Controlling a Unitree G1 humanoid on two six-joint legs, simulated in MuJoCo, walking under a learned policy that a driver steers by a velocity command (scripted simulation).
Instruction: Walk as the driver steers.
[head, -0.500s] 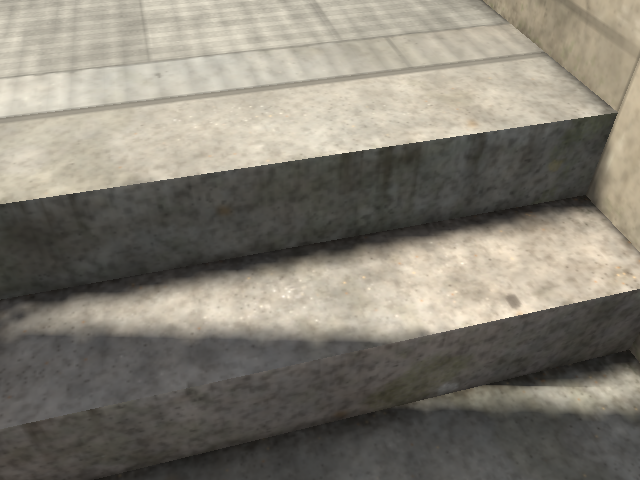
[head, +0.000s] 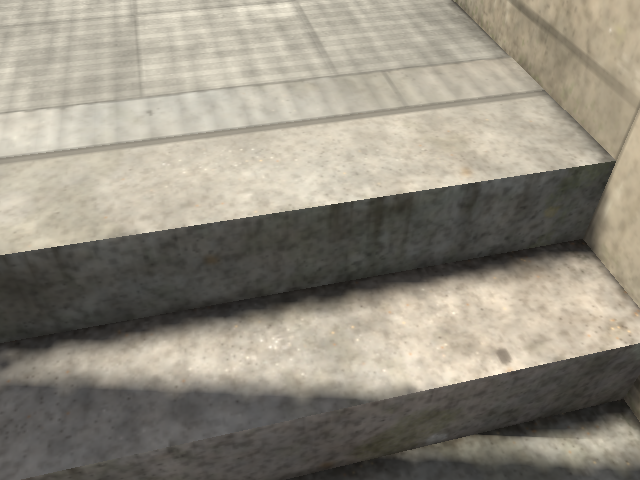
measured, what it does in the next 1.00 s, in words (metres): climbs: left foot 0.19 m higher, then right foot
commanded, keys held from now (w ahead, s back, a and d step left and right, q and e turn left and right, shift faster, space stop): w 0.04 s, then no key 0.96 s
